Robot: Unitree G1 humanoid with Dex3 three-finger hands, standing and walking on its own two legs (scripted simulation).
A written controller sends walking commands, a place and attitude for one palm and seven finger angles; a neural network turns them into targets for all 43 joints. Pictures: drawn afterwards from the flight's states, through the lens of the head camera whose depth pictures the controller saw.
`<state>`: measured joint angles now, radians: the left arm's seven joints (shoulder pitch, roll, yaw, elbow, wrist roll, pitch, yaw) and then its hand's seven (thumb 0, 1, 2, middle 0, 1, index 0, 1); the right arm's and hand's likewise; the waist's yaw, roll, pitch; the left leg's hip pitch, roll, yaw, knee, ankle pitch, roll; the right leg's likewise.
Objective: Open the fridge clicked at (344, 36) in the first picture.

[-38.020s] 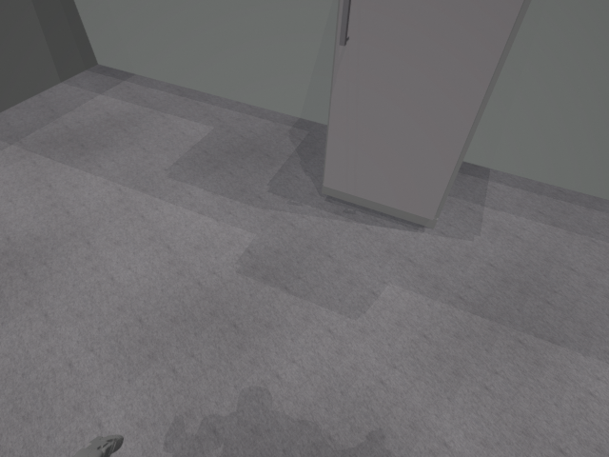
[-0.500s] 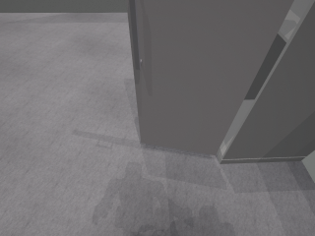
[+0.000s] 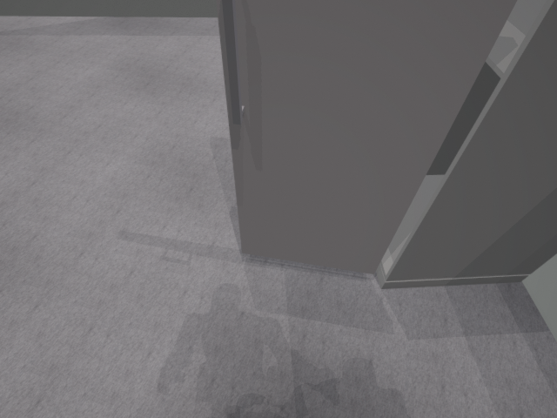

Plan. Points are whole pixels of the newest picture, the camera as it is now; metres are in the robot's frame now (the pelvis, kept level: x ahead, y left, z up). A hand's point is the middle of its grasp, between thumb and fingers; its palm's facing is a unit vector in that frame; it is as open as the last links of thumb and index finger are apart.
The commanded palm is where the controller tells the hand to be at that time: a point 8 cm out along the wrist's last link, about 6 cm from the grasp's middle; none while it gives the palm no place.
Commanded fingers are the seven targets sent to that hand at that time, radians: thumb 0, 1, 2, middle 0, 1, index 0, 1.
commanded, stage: look to check the result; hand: left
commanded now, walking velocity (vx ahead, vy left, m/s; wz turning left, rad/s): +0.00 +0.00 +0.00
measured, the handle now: (234, 47) +0.75 +0.13 +0.15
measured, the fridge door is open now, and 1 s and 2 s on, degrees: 77 77 77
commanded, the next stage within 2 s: stand and wait in 0.40 s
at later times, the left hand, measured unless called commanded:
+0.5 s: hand out of the picture +0.06 +0.23 -0.17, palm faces -0.04 -0.95 -0.30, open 7.4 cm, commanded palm none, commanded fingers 0.00 0.90 0.90 -0.20 -0.30 -0.20 -0.30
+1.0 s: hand out of the picture +0.08 +0.22 -0.16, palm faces -0.05 -0.95 -0.31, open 7.4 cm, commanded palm none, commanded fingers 0.00 0.90 0.90 -0.20 -0.30 -0.20 -0.30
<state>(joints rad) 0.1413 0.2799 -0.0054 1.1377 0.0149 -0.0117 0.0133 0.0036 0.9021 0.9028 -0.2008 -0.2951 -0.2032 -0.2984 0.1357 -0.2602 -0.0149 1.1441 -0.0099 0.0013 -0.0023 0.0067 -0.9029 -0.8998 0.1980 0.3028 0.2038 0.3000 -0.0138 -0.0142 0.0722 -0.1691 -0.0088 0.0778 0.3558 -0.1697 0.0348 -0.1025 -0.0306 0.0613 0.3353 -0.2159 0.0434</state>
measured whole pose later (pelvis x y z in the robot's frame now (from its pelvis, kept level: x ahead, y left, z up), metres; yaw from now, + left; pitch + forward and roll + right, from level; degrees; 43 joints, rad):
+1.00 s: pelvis +0.01 -0.01 +0.00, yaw +0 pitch -1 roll +0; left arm 0.11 0.32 -0.01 1.14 0.01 -0.02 0.01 0.00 0.90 0.90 -0.20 -0.30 -0.20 -0.30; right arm 0.10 -0.31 -0.01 1.14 -0.01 0.00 0.00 0.01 -0.90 -0.90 0.20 0.30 0.20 0.30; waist -0.01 -0.01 0.07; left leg -0.14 0.01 0.07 0.32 -0.16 0.01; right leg -0.07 -0.01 0.05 0.29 -0.20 0.02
